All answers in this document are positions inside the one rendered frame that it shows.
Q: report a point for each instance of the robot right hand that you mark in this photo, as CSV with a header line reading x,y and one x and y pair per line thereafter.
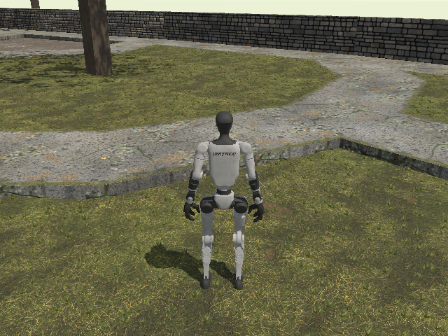
x,y
259,212

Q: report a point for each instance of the robot left foot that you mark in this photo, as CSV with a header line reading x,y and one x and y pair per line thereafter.
x,y
206,282

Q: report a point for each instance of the robot left hand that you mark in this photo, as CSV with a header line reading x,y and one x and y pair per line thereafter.
x,y
189,212

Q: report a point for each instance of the robot left forearm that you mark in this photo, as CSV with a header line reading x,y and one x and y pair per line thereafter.
x,y
192,189

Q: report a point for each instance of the robot right forearm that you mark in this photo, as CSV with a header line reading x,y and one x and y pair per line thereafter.
x,y
255,190

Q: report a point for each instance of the left robot upper arm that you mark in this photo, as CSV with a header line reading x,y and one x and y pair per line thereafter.
x,y
201,149

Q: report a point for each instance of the humanoid robot torso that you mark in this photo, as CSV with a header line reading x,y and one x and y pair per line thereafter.
x,y
224,170

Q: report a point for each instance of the right robot upper arm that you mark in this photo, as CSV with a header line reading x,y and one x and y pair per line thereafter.
x,y
246,149

